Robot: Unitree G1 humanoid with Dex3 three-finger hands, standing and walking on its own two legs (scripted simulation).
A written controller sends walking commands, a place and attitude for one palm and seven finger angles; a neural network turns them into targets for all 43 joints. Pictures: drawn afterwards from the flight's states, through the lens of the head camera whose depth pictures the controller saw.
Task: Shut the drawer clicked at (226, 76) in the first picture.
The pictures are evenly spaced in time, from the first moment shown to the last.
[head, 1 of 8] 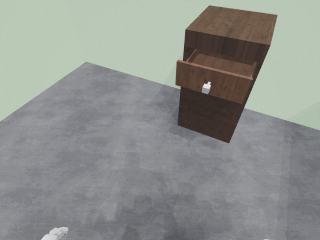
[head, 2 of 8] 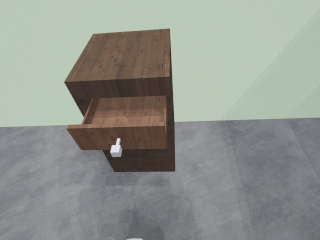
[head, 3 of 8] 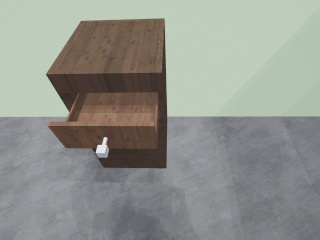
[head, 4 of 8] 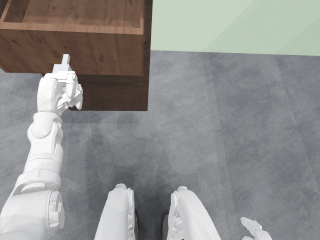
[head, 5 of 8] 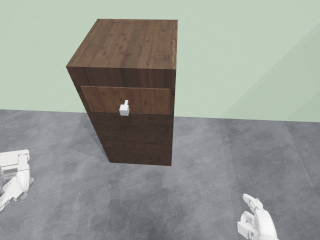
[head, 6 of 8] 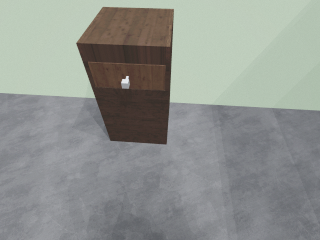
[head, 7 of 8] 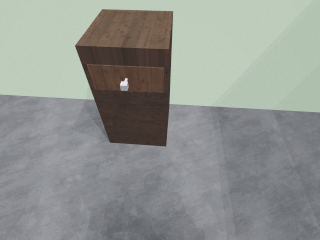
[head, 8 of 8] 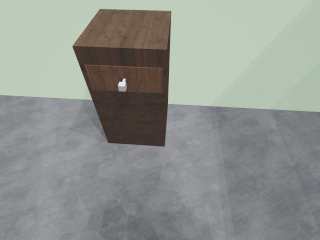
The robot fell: no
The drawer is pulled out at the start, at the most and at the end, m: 0.17 0.17 0.00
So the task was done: yes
